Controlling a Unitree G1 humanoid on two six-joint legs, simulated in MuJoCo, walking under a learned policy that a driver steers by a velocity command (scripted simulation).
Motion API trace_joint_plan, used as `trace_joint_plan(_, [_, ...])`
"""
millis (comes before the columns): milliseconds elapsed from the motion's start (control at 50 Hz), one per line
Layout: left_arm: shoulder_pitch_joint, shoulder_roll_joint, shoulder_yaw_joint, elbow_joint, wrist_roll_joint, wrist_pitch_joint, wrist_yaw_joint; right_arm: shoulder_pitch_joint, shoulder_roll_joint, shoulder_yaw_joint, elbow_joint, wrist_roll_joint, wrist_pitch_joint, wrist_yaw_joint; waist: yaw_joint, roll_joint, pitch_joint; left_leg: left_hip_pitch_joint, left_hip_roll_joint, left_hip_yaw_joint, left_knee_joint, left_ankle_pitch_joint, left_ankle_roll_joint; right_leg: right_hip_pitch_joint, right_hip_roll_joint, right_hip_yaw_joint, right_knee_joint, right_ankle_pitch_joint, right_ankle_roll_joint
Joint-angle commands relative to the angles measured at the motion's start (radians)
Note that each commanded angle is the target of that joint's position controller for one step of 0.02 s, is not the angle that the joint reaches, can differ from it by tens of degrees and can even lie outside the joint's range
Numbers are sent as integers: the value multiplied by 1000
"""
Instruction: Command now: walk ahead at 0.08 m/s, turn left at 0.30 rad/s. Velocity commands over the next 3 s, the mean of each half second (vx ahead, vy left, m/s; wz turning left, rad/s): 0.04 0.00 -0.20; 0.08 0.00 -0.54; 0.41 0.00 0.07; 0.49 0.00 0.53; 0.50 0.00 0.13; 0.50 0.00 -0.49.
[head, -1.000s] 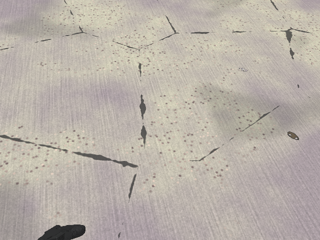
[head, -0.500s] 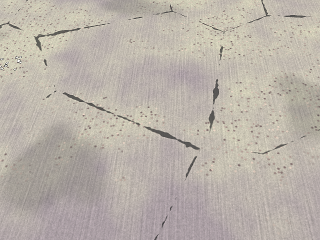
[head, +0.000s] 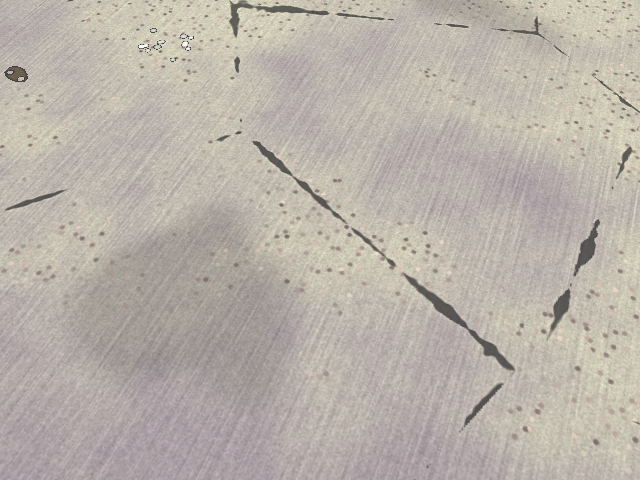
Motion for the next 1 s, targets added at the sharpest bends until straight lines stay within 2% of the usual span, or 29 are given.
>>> trace_joint_plan(20, [32,20,1,-36,-4,-4,-13,-28,-131,-34,-53,5,-11,-33,-2,99,-219,151,255,-161,-76,706,128,111,-1,-20,-232,156,5])
trace_joint_plan(60, [27,2,-3,-8,-16,-3,-27,3,-86,-16,-12,1,-10,-31,-16,113,-216,98,246,-124,-90,662,88,253,4,-26,-347,251,-19])
trace_joint_plan(100, [9,23,7,-4,-27,0,-35,15,-84,-11,13,-11,-20,-14,-21,146,-184,69,263,-127,-109,615,83,342,32,-40,-401,224,-46])
trace_joint_plan(120, [-16,40,15,-15,-27,1,-37,-1,-83,-8,14,-17,-26,-6,-18,149,-161,76,272,-137,-99,600,85,354,40,-42,-435,169,-63])
trace_joint_plan(160, [-29,58,24,-32,-18,-5,-41,-11,-87,-9,17,-10,-33,0,-2,138,-127,107,250,-129,-51,500,60,403,53,-51,-571,228,-101])
trace_joint_plan(180, [-47,95,33,-49,-12,-9,-41,39,-96,-17,21,-12,-35,-3,-30,97,-128,118,208,-111,-15,392,27,441,27,-7,-584,500,-122])
trace_joint_plan(200, [-86,146,46,-67,-10,-10,-44,147,-114,-30,34,-20,-39,-5,-105,-10,-145,62,145,-86,21,280,-15,528,-6,44,-536,692,-170])
trace_joint_plan(260, [15,103,53,-59,-41,22,-56,96,-102,-30,21,-21,-10,-26,-26,-102,-230,-31,68,39,163,19,-94,617,-41,178,-550,532,-278])
trace_joint_plan(300, [25,111,52,-65,-41,37,-55,45,-73,-28,-17,-20,18,-23,-29,-164,-223,-63,50,54,219,-211,-113,598,-117,351,-646,372,-340])
trace_joint_plan(340, [-3,127,56,-82,-33,45,-49,29,-57,-26,-31,-10,26,-20,-36,-181,-195,-84,52,42,188,-321,-104,587,-123,405,-689,310,-341])
trace_joint_plan(400, [-110,135,62,-123,-49,68,-34,87,-95,-39,-5,-15,22,-14,-76,-120,-184,118,88,37,-21,-103,-65,409,-28,279,-626,228,-241])
trace_joint_plan(420, [-134,108,53,-152,-53,71,-36,112,-147,-56,6,-22,23,-15,-65,39,-154,140,178,-59,-76,-62,-18,314,53,148,-527,159,-186])
trace_joint_plan(440, [-121,101,45,-159,-54,65,-46,79,-186,-64,-6,-18,23,-21,-44,216,-101,181,324,-205,-145,185,69,183,156,24,-399,1,-127])
trace_joint_plan(460, [-102,115,50,-154,-44,55,-53,38,-177,-58,-30,-30,18,-31,-40,275,-90,238,469,-300,-144,484,163,91,162,-16,-240,-257,-101])
trace_joint_plan(480, [-96,136,62,-142,-39,50,-58,46,-166,-55,-45,-30,13,-38,-50,191,-93,308,511,-302,-119,669,210,10,140,-3,-79,-341,-88])
trace_joint_plan(520, [-86,100,53,-131,-47,54,-61,30,-180,-59,-47,-10,8,-45,-36,98,-63,405,482,-205,-69,811,176,-110,104,26,0,-303,-64])
trace_joint_plan(580, [-138,47,26,-139,-57,66,-79,45,-192,-66,-31,2,35,-50,-66,158,-55,432,394,-47,-65,794,104,-73,97,-71,-109,-174,-46])
trace_joint_plan(640, [-179,40,18,-159,-62,68,-100,45,-217,-71,-27,7,49,-54,-81,192,-73,363,379,40,-72,714,81,91,96,-142,-285,-120,-63])
trace_joint_plan(700, [-110,87,41,-137,-52,68,-103,23,-239,-74,-27,21,34,-51,-44,214,-112,304,375,96,6,728,49,294,135,-197,-471,-60,-111])
trace_joint_plan(740, [57,143,73,-86,-43,62,-86,29,-209,-66,-22,22,8,-43,41,138,-185,149,299,188,275,649,-36,619,167,-159,-686,222,-186])
trace_joint_plan(760, [127,259,98,-95,-49,56,-67,15,-137,-44,-71,-40,-5,-35,46,-113,-234,-194,190,208,608,-74,-123,895,-88,217,-670,744,-297])
trace_joint_plan(780, [126,324,97,-106,-4,41,-75,13,-133,-29,-102,-38,-23,-24,37,-254,-422,-341,60,4,832,-461,-147,974,-327,618,-735,775,-544])
trace_joint_plan(800, [108,252,80,-104,-3,34,-78,-22,-199,-46,-87,-10,-25,-15,64,-90,-387,-375,116,-63,875,-402,-153,931,-286,529,-761,509,-524])
trace_joint_plan(820, [73,206,67,-85,-32,28,-75,-44,-203,-46,-95,-1,-25,-14,36,-46,-284,-391,145,-52,807,-308,-137,826,-214,433,-785,242,-456])
trace_joint_plan(840, [35,176,59,-80,-61,32,-71,-40,-189,-48,-80,-8,-21,-21,4,21,-205,-378,179,-38,695,-236,-132,721,-146,374,-823,-2,-390])
trace_joint_plan(860, [-9,165,54,-84,-67,35,-67,-45,-201,-54,-83,-15,-14,-26,-17,-6,-147,-322,191,-24,591,-179,-132,605,-108,339,-860,-114,-363])
trace_joint_plan(880, [-31,172,54,-93,-52,36,-63,-52,-190,-52,-84,-20,-14,-20,-27,-37,-117,-260,175,-1,544,-127,-135,520,-68,316,-888,-141,-353])
trace_joint_plan(920, [-24,174,57,-85,-38,28,-49,-46,-152,-41,-77,-20,-29,-12,-29,-65,-111,-204,153,10,433,-77,-141,475,-45,293,-909,-132,-357])
trace_joint_plan(1000, [17,187,61,-52,-46,21,-39,-93,-123,-27,-82,-16,-51,-4,-4,-97,-104,-133,127,12,213,-18,-146,455,-34,288,-901,-160,-343])
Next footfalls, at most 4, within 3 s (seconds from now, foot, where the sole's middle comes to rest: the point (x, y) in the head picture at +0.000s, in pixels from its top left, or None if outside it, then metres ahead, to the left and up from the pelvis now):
0.16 right None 0.19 -0.18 -0.77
0.74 right None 0.19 -0.21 -0.77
1.18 left None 0.34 -0.04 -0.77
1.62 right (498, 442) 0.51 -0.35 -0.77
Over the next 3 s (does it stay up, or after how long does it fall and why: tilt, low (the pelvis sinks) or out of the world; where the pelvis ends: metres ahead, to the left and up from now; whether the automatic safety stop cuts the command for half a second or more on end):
stays up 1.13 -0.28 0.02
